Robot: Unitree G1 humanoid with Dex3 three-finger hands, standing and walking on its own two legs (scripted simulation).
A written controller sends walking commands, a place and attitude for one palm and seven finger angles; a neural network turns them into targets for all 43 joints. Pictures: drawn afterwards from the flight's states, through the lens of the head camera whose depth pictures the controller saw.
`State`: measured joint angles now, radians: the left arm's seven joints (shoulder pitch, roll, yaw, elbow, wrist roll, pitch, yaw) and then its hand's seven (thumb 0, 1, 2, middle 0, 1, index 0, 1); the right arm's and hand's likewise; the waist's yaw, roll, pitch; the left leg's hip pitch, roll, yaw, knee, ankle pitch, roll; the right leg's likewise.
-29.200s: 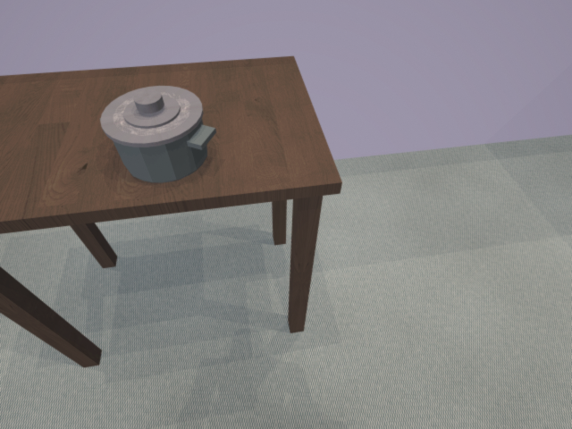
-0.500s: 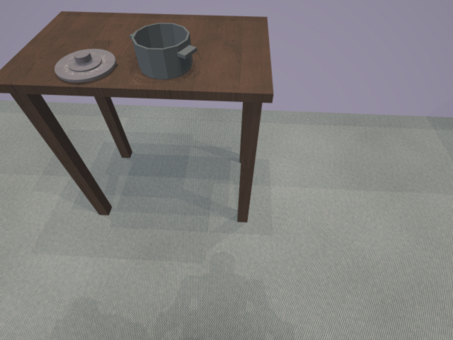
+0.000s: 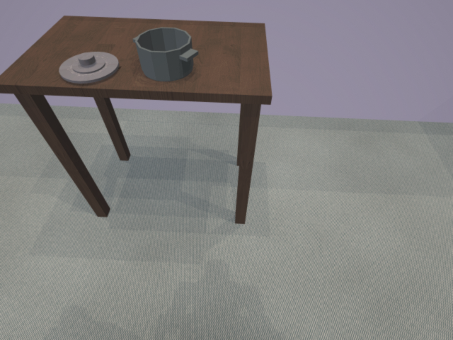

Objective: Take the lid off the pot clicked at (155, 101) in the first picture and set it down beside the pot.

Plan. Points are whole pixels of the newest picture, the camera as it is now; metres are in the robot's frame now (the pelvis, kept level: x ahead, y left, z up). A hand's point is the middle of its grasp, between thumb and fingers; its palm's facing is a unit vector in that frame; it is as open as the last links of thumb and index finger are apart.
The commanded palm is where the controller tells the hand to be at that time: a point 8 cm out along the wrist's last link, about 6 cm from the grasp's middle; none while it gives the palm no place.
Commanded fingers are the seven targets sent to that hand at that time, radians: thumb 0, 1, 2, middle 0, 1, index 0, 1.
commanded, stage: look to check the result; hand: left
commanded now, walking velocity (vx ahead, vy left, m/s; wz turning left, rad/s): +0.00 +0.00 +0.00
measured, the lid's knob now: (86, 58) +0.84 +0.45 +0.05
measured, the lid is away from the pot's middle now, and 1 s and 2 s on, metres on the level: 0.24 0.24 0.24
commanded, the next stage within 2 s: stand and wait in 0.02 s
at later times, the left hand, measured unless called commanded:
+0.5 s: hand out of the picture +0.01 +0.19 -0.18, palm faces +0.00 -0.98 -0.22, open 7.4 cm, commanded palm none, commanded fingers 0.00 0.90 0.90 -0.20 -0.30 -0.20 -0.30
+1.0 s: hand out of the picture +0.01 +0.19 -0.17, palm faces +0.01 -0.97 -0.23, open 7.4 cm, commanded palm none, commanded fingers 0.00 0.90 0.90 -0.20 -0.30 -0.20 -0.30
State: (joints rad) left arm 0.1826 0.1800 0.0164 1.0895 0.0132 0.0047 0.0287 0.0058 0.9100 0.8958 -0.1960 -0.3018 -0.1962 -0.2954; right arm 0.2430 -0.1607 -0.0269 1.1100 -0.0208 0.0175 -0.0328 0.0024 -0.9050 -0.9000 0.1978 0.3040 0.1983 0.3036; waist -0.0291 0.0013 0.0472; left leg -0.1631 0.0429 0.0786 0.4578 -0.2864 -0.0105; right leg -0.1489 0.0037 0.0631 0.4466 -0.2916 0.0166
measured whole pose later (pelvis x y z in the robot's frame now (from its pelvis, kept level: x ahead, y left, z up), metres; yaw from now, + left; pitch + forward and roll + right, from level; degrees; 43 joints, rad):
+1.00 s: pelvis -0.02 +0.00 +0.00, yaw +1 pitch +0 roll +0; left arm 0.19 0.19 0.02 1.09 0.02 0.01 0.03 0.01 0.91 0.90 -0.20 -0.30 -0.20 -0.30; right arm 0.23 -0.17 -0.03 1.10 -0.02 0.02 -0.03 0.00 -0.91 -0.90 0.20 0.30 0.20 0.30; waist -0.02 0.01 0.06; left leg -0.21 0.03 0.06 0.46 -0.25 0.00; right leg -0.19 -0.01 0.05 0.46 -0.26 0.02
